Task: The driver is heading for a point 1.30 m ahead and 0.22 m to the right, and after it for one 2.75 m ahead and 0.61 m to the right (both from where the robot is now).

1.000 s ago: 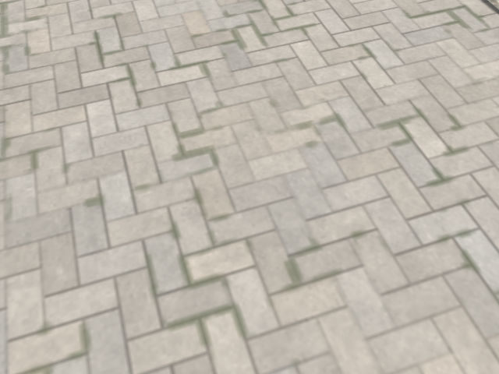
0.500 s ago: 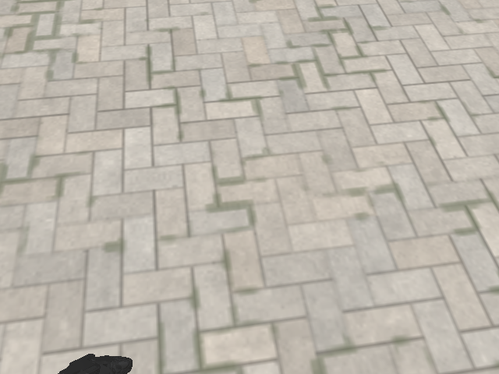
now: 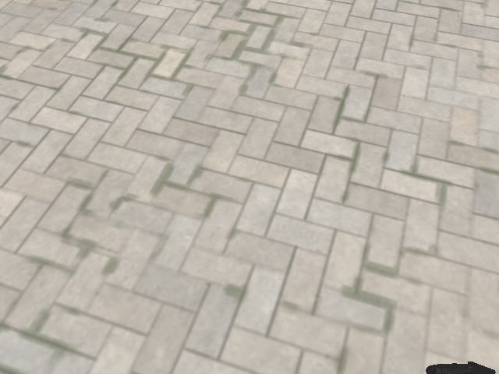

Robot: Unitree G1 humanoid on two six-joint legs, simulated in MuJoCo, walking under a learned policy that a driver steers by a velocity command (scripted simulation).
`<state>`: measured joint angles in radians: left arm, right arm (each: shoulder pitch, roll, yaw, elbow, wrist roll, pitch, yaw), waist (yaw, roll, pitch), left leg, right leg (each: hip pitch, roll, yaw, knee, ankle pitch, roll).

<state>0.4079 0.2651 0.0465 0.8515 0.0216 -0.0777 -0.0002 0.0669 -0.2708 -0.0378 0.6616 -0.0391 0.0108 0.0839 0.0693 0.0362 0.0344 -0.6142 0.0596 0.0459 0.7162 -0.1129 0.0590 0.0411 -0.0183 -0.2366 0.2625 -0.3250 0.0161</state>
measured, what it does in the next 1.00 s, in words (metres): walks ahead: left foot, then right foot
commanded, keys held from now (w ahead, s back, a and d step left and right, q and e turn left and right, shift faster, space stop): w+q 0.08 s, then w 0.22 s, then w+e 0.70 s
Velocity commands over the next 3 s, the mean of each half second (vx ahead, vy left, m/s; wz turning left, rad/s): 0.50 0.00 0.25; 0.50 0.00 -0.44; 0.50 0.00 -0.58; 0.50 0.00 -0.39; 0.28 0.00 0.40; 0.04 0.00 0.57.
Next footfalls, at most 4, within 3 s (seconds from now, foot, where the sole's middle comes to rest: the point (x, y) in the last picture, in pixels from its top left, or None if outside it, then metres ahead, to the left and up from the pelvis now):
0.08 left None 0.20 0.10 -0.77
0.64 right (287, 348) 0.53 -0.02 -0.77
1.16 left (244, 246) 0.84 0.11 -0.77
1.68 right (348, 214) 0.98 -0.21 -0.77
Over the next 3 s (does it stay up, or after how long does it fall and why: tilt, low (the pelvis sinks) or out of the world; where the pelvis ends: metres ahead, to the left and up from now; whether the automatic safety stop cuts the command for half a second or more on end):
stays up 1.23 -0.35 0.01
